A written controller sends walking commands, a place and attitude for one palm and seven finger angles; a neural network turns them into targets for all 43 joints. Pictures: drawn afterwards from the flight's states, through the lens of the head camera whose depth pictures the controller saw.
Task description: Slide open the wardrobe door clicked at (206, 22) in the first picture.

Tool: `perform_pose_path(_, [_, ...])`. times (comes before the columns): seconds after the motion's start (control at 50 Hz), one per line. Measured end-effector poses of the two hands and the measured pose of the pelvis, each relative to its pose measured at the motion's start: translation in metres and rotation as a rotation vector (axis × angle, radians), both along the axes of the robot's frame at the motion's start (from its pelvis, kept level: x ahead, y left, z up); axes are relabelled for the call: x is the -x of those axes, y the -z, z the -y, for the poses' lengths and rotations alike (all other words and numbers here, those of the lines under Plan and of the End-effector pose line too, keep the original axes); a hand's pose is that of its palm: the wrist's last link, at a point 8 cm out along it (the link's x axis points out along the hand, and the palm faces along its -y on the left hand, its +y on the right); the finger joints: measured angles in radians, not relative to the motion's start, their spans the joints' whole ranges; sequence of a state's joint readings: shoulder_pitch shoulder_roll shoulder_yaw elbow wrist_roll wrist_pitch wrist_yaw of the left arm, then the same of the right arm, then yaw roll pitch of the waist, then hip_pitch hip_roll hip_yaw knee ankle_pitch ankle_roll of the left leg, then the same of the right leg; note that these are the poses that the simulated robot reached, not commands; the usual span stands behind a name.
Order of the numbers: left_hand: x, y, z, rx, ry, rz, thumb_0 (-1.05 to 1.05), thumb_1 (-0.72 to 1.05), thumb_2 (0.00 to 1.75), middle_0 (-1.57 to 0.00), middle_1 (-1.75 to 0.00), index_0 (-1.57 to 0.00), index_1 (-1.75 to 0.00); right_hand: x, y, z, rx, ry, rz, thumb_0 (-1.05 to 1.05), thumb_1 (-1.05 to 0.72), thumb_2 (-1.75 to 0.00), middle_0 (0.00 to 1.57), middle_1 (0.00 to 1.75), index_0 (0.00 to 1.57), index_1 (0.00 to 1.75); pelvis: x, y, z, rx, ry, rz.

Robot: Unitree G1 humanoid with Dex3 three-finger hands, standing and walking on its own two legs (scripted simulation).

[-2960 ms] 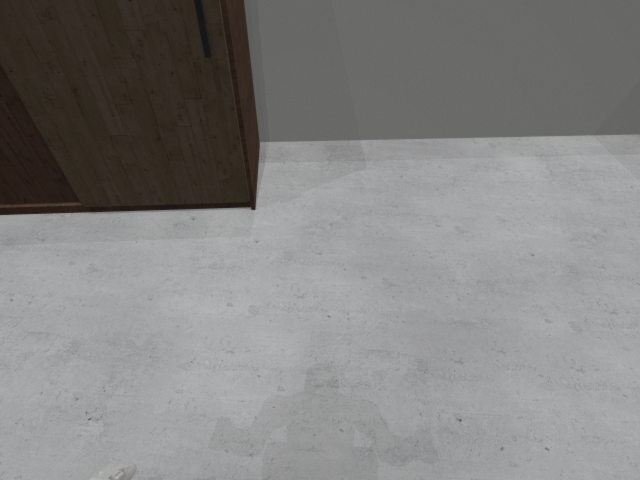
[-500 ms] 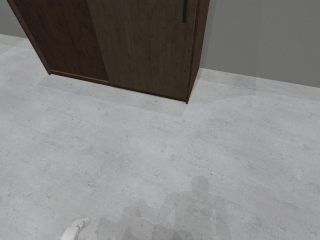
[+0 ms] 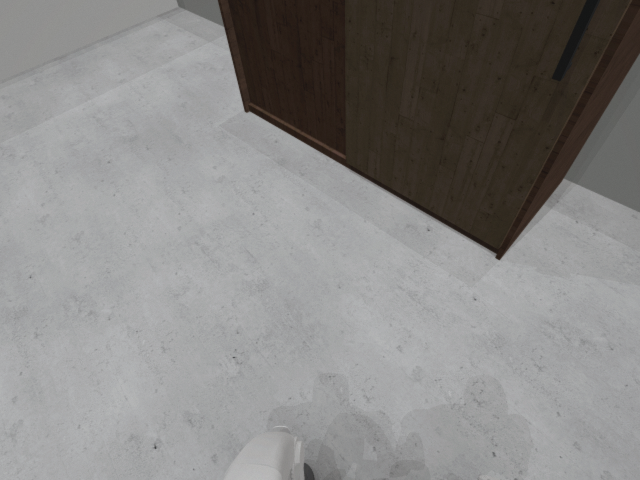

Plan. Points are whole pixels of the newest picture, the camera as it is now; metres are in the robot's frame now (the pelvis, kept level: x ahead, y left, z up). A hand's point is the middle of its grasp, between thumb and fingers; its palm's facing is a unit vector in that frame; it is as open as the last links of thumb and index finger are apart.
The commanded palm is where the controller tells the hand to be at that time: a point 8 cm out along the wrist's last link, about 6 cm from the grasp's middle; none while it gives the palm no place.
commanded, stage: walk to a spot facing it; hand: right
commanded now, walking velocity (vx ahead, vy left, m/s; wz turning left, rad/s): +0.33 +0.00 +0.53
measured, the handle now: (595, 0) +0.98 -0.45 +0.12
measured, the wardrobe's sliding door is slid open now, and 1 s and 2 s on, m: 0.00 0.00 0.00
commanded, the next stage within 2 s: none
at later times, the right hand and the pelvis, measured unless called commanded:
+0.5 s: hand (494, 391) +0.29 -0.23 -0.17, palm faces -0.15 +0.96 -0.24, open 7.3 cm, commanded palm none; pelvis +0.27 -0.03 +0.00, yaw +14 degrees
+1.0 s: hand (398, 211) +0.65 -0.09 -0.16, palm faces -0.52 +0.81 -0.26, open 7.4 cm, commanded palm none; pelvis +0.44 +0.02 -0.02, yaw +32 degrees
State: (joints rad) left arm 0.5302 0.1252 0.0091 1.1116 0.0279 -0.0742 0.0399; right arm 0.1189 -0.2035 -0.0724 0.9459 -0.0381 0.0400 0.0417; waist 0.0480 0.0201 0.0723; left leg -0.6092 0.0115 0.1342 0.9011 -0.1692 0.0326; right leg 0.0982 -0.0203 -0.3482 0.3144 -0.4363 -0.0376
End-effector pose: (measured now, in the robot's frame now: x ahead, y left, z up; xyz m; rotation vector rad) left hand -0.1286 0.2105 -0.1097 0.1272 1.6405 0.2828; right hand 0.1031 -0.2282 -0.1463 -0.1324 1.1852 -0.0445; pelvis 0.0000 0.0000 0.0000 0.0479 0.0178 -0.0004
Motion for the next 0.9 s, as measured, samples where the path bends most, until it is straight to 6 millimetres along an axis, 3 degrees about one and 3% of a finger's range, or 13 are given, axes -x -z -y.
perform_pose_path(0.08, [-0.012,0.005,0.016,0.036,-0.094,-0.07,0.01,0.9,0.9,-0.2,-0.3,-0.2,-0.29,-0.063,0.01,-0.024,-0.022,-0.078,0.024,0.01,-0.92,-0.9,0.19,0.29,0.19,0.3,-0.044,0.01,-0.005,0.013,-0.06,0.008])
perform_pose_path(0.14, [-0.047,0.019,0.015,0.059,-0.126,-0.064,0.01,0.9,0.9,-0.2,-0.3,-0.2,-0.29,-0.094,0.015,-0.031,-0.018,-0.078,0.056,0.01,-0.91,-0.9,0.2,0.29,0.2,0.3,-0.079,0.018,-0.011,0.036,-0.09,0.012])
perform_pose_path(0.18, [-0.091,0.026,0.009,0.054,-0.127,0.005,0.01,0.9,0.9,-0.2,-0.3,-0.2,-0.29,-0.102,0.012,-0.029,-0.003,-0.074,0.029,0.01,-0.91,-0.9,0.2,0.3,0.2,0.3,-0.098,0.015,-0.011,0.024,-0.109,0.027])
perform_pose_path(0.24, [-0.175,0.029,-0.003,0.038,-0.108,0.177,0.01,0.9,0.9,-0.2,-0.3,-0.2,-0.29,-0.115,0.0,-0.012,0.06,-0.073,-0.017,0.0,-0.94,-0.9,0.2,0.3,0.2,0.3,-0.127,0.005,-0.01,0.025,-0.14,0.025])
perform_pose_path(0.28, [-0.233,0.028,-0.009,0.027,-0.096,0.299,0.01,0.9,0.9,-0.2,-0.3,-0.2,-0.29,-0.123,-0.008,-0.001,0.096,-0.097,-0.057,0.0,-0.94,-0.9,0.2,0.3,0.2,0.3,-0.146,0.0,-0.007,0.033,-0.161,0.017])
perform_pose_path(0.36, [-0.328,0.021,-0.027,-0.016,-0.06,0.45,0.02,0.94,0.9,-0.2,-0.3,-0.2,-0.29,-0.144,-0.021,0.018,0.134,-0.11,-0.116,0.0,-0.93,-0.9,0.2,0.3,0.2,0.3,-0.188,-0.006,0.005,0.044,-0.191,-0.001])
perform_pose_path(0.5, [-0.471,0.017,-0.02,-0.034,0.041,0.574,0.01,0.93,0.9,-0.2,-0.3,-0.2,-0.29,-0.19,-0.011,0.048,0.135,-0.076,-0.196,0.01,-0.92,-0.9,0.2,0.3,0.2,0.3,-0.269,0.004,0.029,0.042,-0.241,-0.014])
perform_pose_path(0.56, [-0.514,0.016,-0.009,-0.06,0.048,0.618,0.01,0.92,0.9,-0.2,-0.3,-0.2,-0.29,-0.218,0.003,0.06,0.124,-0.082,-0.246,0.01,-0.91,-0.9,0.2,0.3,0.2,0.3,-0.304,0.013,0.039,0.049,-0.282,0.001])
perform_pose_path(0.62, [-0.523,0.007,0.0,-0.074,-0.005,0.635,0.0,0.91,0.9,-0.2,-0.3,-0.2,-0.29,-0.263,0.004,0.061,0.116,-0.14,-0.246,0.01,-0.91,-0.9,0.2,0.3,0.2,0.3,-0.33,0.007,0.042,0.038,-0.341,0.024])
perform_pose_path(0.72, [-0.497,0.001,0.009,-0.101,-0.163,0.543,-0.01,0.92,0.9,-0.2,-0.3,-0.2,-0.29,-0.366,-0.008,0.043,0.09,-0.241,-0.124,0.01,-0.92,-0.9,0.2,0.29,0.19,0.3,-0.367,-0.007,0.04,0.022,-0.393,0.037])
perform_pose_path(0.8, [-0.467,0.002,-0.001,-0.132,-0.252,0.426,-0.02,0.95,0.9,-0.2,-0.3,-0.2,-0.29,-0.44,-0.018,0.013,0.072,-0.315,-0.023,0.01,-0.92,-0.9,0.19,0.29,0.19,0.3,-0.39,-0.011,0.034,0.028,-0.438,0.033])
perform_pose_path(0.9, [-0.436,0.016,-0.006,-0.107,-0.367,0.304,-0.01,0.93,0.9,-0.2,-0.3,-0.2,-0.29,-0.512,-0.025,-0.039,0.071,-0.433,0.048,0.01,-0.92,-0.9,0.19,0.29,0.19,0.3,-0.415,-0.006,0.015,0.043,-0.5,0.032])
